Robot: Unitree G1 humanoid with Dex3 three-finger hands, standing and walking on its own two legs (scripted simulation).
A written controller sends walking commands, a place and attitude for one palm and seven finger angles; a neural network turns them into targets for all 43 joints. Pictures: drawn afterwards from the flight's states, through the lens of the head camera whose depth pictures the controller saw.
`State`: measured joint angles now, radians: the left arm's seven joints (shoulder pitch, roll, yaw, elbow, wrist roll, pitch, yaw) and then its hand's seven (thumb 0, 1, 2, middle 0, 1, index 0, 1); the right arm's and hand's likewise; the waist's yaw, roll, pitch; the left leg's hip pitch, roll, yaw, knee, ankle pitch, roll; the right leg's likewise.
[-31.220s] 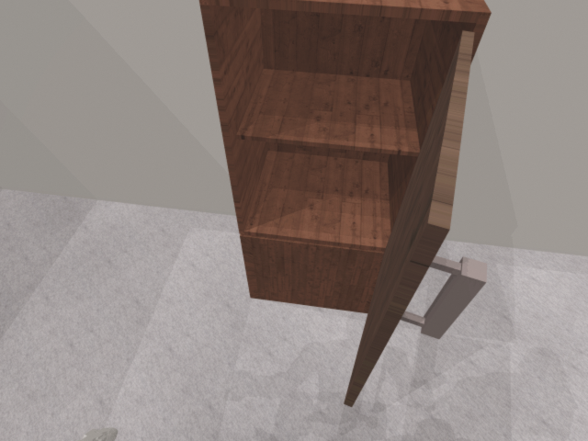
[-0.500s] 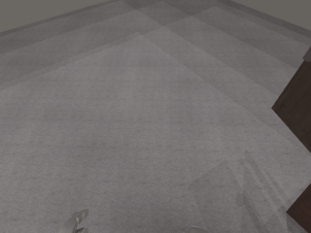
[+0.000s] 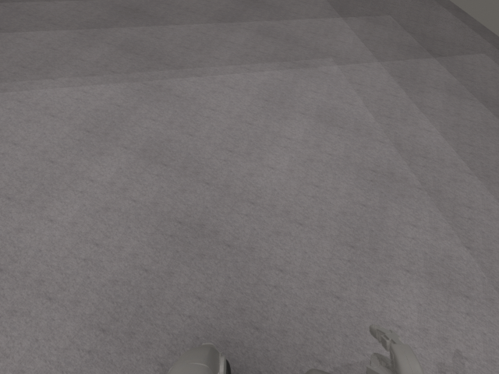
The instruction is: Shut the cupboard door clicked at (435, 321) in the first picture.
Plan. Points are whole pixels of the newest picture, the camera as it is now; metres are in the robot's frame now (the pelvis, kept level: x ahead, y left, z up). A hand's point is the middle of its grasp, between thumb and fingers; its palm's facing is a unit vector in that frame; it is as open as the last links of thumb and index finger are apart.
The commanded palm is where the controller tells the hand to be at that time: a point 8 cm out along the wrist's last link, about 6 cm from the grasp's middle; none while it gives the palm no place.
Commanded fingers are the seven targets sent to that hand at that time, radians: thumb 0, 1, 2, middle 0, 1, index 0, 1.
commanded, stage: walk to a spot facing it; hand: left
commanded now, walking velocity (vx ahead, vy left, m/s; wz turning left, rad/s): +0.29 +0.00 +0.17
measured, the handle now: out of the picture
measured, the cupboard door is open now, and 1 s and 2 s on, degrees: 69 69 69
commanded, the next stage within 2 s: turn to face it in 0.08 s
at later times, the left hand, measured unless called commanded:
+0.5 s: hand (187, 284) +0.28 +0.14 -0.15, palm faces -0.07 -0.98 -0.17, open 7.4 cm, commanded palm none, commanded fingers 0.00 0.90 0.90 -0.20 -0.30 -0.20 -0.30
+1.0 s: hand (169, 233) +0.39 +0.21 -0.15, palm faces -0.25 -0.94 -0.23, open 7.4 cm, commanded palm none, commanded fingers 0.00 0.90 0.90 -0.20 -0.30 -0.20 -0.30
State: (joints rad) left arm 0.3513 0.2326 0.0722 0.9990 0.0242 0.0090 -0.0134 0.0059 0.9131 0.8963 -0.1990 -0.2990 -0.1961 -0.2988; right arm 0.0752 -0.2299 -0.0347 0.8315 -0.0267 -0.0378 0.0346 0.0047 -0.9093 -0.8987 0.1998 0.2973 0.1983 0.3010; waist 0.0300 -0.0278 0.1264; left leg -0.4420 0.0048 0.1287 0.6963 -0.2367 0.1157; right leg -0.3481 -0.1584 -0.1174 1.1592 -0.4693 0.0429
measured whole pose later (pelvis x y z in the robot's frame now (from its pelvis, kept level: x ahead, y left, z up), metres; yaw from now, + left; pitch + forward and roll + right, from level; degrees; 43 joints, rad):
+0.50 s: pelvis +0.18 -0.02 +0.01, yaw -4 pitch -1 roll +0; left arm 0.17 0.15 0.05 0.95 0.02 0.00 -0.01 0.00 0.91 0.90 -0.20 -0.30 -0.19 -0.30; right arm 0.37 -0.14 -0.03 1.09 -0.01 -0.01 -0.03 0.01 -0.91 -0.90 0.20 0.30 0.20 0.30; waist -0.03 0.02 0.09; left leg -0.14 0.01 0.16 0.68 -0.45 0.03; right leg -0.35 0.02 -0.07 0.60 -0.25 -0.05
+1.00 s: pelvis +0.24 +0.02 +0.02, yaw -20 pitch +0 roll -1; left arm 0.19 0.27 0.11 0.89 0.02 0.07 -0.02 0.00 0.91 0.90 -0.20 -0.30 -0.19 -0.30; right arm 0.12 -0.19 -0.01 0.83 -0.03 0.00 -0.02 0.00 -0.91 -0.90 0.20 0.30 0.20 0.30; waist 0.04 -0.03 0.09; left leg -0.28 0.08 0.07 0.55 -0.27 0.00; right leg -0.49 0.03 0.01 1.08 -0.49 0.05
